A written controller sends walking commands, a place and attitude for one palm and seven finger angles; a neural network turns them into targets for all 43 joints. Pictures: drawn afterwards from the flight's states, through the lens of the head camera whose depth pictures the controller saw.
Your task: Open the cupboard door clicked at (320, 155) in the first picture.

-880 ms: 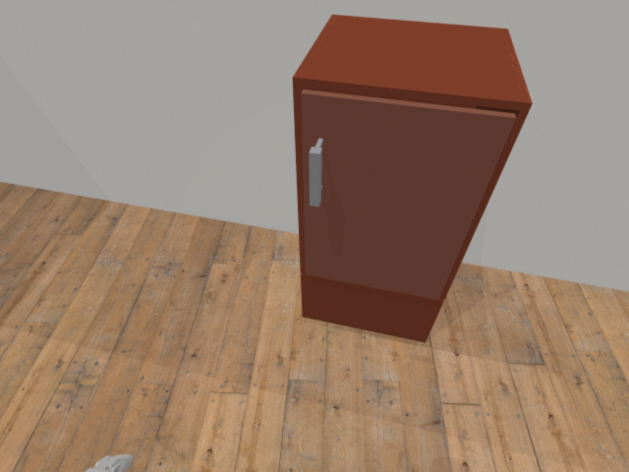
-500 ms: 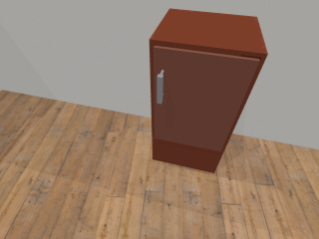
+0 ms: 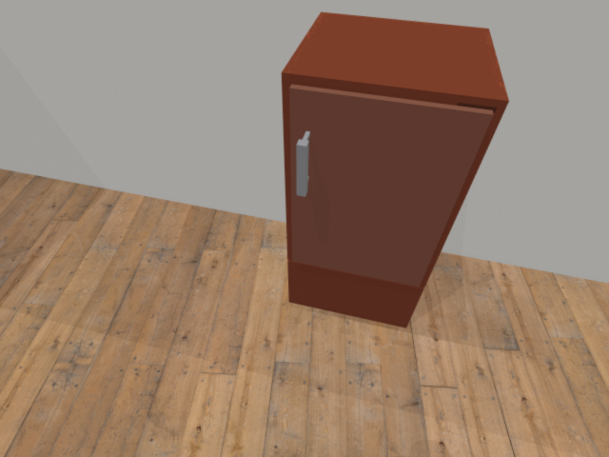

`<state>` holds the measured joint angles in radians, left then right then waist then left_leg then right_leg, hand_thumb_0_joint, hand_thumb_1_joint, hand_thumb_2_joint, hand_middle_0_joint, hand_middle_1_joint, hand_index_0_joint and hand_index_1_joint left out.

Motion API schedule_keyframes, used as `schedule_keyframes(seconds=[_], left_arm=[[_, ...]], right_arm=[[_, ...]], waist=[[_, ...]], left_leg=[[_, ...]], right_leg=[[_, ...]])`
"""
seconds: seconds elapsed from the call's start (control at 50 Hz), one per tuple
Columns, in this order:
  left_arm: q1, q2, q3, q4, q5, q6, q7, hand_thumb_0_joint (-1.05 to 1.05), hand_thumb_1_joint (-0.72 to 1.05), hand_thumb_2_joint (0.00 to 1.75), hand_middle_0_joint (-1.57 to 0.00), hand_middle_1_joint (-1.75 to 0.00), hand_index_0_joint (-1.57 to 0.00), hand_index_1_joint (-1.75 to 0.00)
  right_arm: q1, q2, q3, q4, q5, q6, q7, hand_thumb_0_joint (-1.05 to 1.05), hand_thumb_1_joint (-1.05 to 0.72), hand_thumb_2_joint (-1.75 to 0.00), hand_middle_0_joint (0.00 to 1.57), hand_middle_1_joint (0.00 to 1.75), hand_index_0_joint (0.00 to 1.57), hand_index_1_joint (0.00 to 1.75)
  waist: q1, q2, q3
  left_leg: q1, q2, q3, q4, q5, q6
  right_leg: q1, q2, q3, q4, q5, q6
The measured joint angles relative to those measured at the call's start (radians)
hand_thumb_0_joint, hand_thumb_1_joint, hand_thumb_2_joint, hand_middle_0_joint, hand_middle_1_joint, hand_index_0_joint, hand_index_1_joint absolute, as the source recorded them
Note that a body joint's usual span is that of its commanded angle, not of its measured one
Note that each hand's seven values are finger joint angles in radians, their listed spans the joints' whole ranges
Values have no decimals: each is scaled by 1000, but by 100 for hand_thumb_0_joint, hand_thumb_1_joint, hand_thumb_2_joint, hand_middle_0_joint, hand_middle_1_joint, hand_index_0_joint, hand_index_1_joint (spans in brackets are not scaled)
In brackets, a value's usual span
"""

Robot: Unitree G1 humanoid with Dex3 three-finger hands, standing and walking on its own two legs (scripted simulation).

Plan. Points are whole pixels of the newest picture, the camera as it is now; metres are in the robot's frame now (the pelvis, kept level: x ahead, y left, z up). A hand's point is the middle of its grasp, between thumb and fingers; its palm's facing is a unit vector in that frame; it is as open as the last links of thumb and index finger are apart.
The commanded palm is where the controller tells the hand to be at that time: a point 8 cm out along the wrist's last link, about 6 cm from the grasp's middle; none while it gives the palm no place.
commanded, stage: look at it before walking up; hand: left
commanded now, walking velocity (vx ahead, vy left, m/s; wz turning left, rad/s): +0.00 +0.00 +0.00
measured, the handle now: (304, 164) +0.75 +0.04 -0.06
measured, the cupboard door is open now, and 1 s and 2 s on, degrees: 0 0 0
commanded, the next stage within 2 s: turn to face it in 0.56 s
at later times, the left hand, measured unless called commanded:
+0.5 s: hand out of the picture +0.08 +0.24 -0.16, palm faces -0.02 -0.94 -0.33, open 7.4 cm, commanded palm none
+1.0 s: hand out of the picture +0.09 +0.21 -0.17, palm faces -0.08 -0.96 -0.28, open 7.4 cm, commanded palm none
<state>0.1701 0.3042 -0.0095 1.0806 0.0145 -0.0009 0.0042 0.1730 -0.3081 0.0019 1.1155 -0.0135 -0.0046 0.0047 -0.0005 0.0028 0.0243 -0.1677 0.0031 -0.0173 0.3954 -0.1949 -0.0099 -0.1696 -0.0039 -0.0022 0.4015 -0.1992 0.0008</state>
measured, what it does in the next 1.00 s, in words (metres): stands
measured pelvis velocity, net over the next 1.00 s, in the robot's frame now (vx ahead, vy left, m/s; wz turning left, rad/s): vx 0.02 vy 0.00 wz -0.08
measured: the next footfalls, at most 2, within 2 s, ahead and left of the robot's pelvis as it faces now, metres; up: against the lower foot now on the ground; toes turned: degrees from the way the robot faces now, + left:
left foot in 1.84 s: +0.26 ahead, +0.07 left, +0.00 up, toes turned -6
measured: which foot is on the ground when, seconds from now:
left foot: down 0.00-1.00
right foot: down 0.00-1.00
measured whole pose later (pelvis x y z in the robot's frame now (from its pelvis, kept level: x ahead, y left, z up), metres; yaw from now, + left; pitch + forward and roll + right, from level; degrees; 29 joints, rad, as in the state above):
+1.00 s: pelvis +0.02 +0.00 +0.00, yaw -4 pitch -1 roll +0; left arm 0.18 0.26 0.00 1.05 0.02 0.03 0.01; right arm 0.16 -0.25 0.00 1.07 -0.01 0.01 -0.02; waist 0.01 0.01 0.04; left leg -0.18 0.03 0.05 0.45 -0.26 -0.02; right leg -0.22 0.03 0.07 0.48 -0.25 -0.01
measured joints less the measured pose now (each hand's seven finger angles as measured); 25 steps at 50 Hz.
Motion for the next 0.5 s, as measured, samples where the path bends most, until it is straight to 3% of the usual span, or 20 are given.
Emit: schedule_keyframes(seconds=[0.5], left_arm=[[-12,13,3,3,2,-1,-1,1,90,90,-21,-30,-20,-30]], right_arm=[[-30,-13,0,-4,1,-3,-1,1,-91,-90,20,30,20,30]], waist=[[6,6,2]], left_leg=[[20,0,1,-28,-3,0]], right_leg=[[18,-1,1,-23,-5,0]])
